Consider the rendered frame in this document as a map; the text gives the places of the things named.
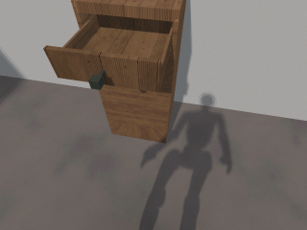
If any drawer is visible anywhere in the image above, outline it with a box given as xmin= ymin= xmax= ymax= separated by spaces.
xmin=43 ymin=14 xmax=174 ymax=92

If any cabinet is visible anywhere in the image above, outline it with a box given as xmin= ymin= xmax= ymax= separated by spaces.
xmin=71 ymin=0 xmax=186 ymax=144

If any handle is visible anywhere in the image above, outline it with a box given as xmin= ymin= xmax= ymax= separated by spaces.
xmin=88 ymin=70 xmax=106 ymax=90

